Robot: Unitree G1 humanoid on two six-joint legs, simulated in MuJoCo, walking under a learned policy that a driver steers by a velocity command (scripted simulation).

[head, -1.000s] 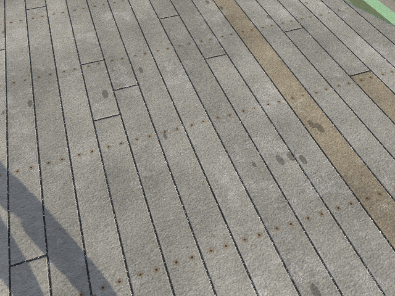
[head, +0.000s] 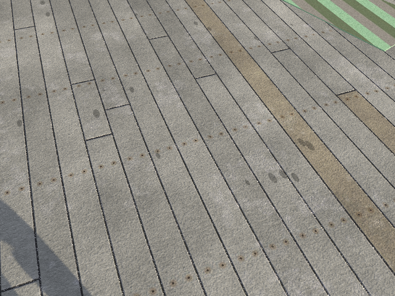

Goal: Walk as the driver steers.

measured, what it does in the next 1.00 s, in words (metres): stands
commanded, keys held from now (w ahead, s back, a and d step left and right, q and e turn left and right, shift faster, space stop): no key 0.92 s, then w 0.08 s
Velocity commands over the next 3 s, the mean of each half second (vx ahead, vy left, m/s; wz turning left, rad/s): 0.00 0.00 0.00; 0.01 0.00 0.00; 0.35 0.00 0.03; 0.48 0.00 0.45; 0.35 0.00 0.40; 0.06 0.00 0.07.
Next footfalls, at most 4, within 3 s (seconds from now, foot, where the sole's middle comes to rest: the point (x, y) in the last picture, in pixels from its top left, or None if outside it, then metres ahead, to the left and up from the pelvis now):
1.30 right None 0.21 -0.12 -0.78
1.80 left None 0.52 0.03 -0.78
2.34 right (203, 205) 0.89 0.01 -0.78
2.74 left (164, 239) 0.74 0.15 -0.78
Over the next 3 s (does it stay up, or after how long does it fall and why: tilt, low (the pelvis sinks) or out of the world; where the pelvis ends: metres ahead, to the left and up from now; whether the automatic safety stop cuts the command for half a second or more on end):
stays up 0.77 0.05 0.00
